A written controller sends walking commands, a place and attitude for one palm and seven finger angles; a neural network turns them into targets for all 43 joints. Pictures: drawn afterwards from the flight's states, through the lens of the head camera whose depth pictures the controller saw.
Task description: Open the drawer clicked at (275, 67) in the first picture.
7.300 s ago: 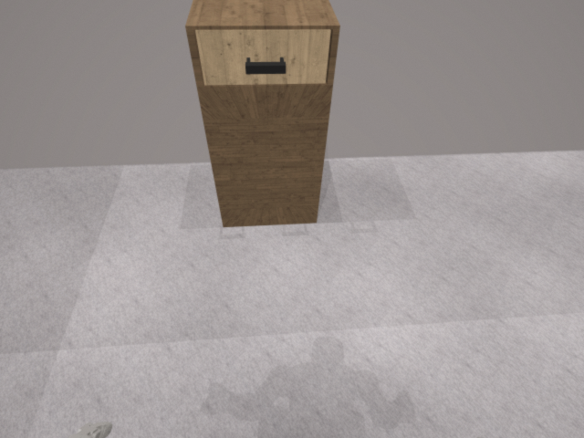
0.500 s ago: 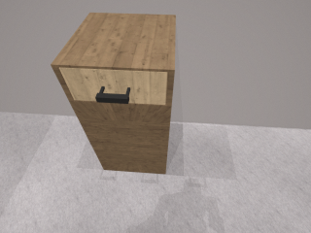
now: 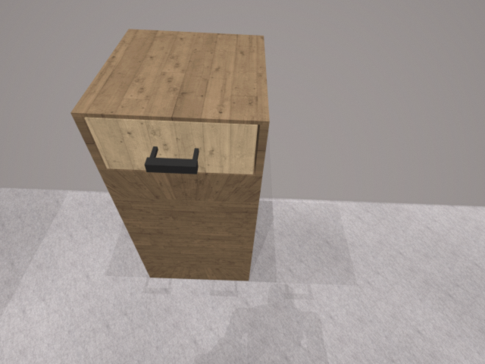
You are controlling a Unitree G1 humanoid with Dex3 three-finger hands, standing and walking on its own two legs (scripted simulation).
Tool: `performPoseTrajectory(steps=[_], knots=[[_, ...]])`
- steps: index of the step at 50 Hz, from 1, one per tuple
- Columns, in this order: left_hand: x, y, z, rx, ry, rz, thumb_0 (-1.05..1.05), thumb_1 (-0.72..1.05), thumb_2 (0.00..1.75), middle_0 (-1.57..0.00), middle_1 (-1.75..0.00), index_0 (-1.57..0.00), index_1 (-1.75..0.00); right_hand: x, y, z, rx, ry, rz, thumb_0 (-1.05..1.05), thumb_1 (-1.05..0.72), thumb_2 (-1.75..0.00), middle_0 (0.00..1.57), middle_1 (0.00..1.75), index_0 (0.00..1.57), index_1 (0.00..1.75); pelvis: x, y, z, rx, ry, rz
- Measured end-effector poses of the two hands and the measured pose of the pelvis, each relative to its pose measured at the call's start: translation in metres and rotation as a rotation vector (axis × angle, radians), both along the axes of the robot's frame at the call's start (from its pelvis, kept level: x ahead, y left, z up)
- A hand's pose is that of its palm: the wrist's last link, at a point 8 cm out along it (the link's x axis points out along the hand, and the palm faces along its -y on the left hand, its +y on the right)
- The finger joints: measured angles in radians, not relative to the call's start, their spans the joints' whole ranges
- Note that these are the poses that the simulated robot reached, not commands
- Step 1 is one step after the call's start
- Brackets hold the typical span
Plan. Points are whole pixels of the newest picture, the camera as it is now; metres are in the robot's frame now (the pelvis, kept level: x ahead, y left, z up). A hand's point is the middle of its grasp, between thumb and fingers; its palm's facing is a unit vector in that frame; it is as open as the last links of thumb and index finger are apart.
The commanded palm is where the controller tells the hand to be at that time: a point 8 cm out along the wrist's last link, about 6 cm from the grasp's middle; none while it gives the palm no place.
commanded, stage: look again from close up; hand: left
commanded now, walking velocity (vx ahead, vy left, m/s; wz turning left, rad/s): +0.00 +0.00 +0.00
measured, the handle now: (173, 158) +0.54 +0.20 -0.01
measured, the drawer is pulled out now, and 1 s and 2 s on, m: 0.00 0.00 0.00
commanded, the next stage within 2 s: shuffle to correct the standing spot in 0.54 s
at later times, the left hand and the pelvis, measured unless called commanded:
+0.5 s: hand out of the picture +0.03 +0.18 -0.18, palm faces +0.02 -0.98 -0.20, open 7.4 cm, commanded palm none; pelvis -0.02 +0.00 -0.01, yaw +0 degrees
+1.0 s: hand out of the picture -0.08 +0.15 -0.18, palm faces +0.06 -0.98 -0.19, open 7.4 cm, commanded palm none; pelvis -0.01 -0.01 -0.01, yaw +0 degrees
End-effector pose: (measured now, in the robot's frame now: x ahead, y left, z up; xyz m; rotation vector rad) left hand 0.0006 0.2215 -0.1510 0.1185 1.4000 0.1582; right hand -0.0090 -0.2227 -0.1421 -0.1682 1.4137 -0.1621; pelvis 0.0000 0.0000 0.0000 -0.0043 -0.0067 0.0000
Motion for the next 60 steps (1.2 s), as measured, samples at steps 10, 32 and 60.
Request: performPoseTrajectory(steps=[10,32,60], knots=[[0.027,0.022,0.004,0.075,-0.103,-0.055,0.0,0.91,0.89,-0.2,-0.3,-0.2,-0.3,-0.001,-0.01,-0.007,-0.018,-0.056,-0.013,0.0,-0.91,-0.9,0.2,0.3,0.2,0.3,0.0,0.0,-0.011,-0.003,0.008,0.01],[-0.022,0.011,0.001,0.022,-0.1,-0.034,0.0,0.92,0.89,-0.2,-0.3,-0.2,-0.3,0.008,-0.002,0.002,-0.006,-0.158,0.02,0.0,-0.92,-0.9,0.2,0.3,0.2,0.3,-0.034,0.007,-0.005,-0.005,-0.036,-0.004],[-0.04,-0.047,-0.005,-0.054,0.09,0.067,0.0,0.91,0.89,-0.2,-0.3,-0.2,-0.3,0.015,-0.005,-0.009,0.013,-0.005,-0.023,0.0,-0.91,-0.9,0.19,0.3,0.2,0.3,0.015,-0.012,-0.007,-0.011,0.002,0.009]])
